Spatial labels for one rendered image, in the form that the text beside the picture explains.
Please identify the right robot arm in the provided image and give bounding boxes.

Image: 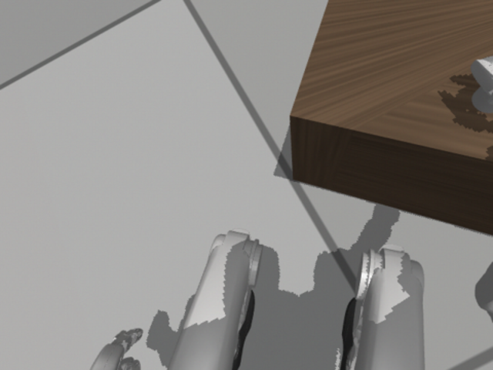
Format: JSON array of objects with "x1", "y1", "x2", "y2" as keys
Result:
[{"x1": 475, "y1": 262, "x2": 493, "y2": 322}]

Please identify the right robot hand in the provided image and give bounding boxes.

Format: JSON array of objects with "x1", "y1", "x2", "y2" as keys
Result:
[{"x1": 471, "y1": 56, "x2": 493, "y2": 105}]

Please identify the left robot hand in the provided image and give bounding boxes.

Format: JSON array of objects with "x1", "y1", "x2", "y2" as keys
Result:
[{"x1": 90, "y1": 328, "x2": 143, "y2": 370}]

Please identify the left robot foot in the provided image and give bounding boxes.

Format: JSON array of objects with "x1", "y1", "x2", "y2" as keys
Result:
[{"x1": 232, "y1": 290, "x2": 255, "y2": 370}]

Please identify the can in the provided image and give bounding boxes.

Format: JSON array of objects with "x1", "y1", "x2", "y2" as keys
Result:
[{"x1": 471, "y1": 87, "x2": 493, "y2": 113}]

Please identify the right robot foot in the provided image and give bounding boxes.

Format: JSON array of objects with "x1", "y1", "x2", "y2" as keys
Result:
[{"x1": 340, "y1": 297, "x2": 357, "y2": 370}]

